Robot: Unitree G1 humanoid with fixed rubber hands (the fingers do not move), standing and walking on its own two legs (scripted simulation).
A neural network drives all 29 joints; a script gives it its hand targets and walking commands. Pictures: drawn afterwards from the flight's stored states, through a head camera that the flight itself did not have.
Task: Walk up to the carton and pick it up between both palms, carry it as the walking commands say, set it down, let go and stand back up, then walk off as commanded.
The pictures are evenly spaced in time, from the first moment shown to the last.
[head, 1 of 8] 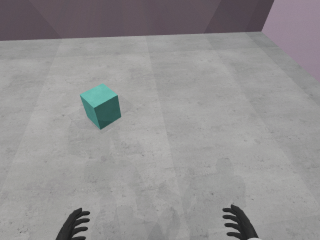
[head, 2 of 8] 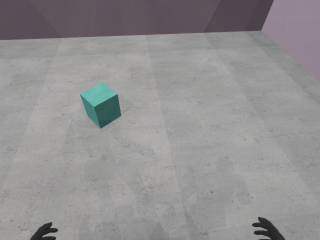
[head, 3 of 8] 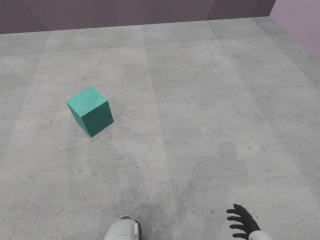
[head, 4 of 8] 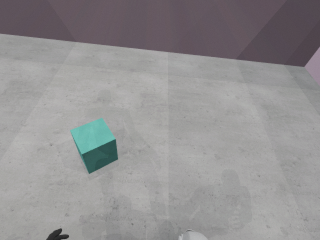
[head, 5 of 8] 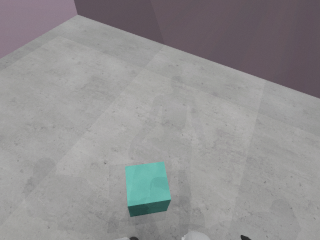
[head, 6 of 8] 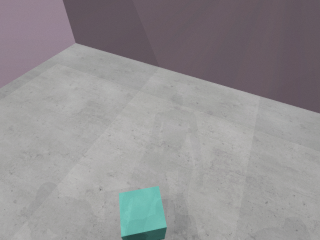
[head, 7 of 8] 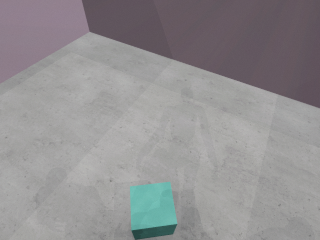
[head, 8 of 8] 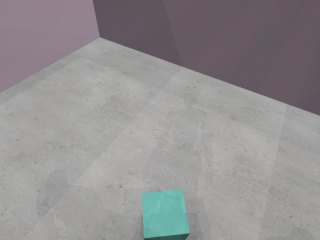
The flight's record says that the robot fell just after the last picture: no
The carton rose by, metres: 0.00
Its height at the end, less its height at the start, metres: +0.00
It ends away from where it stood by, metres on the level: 0.00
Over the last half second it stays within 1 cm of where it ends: yes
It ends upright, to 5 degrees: yes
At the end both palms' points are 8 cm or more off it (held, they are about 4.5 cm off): yes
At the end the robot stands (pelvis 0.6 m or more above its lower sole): yes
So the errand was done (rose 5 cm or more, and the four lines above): no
